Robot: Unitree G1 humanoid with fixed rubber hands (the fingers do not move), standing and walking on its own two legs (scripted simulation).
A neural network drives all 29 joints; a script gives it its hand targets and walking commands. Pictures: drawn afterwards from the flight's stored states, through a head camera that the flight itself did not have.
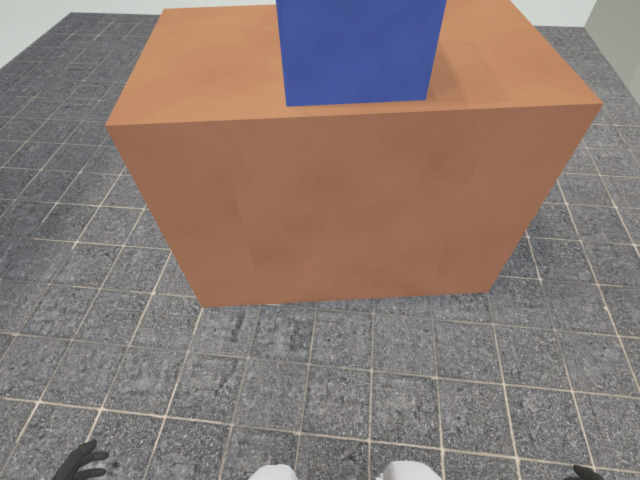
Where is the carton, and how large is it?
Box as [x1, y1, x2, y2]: [276, 0, 446, 106]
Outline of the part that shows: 276,0 286,106 425,99 446,0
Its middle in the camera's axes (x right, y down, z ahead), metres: +0.06 -0.45 +0.82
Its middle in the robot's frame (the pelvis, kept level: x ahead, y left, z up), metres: +0.94 -0.08 +0.12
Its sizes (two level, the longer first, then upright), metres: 0.294 0.277 0.213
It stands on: a pedestal, 0.76 m high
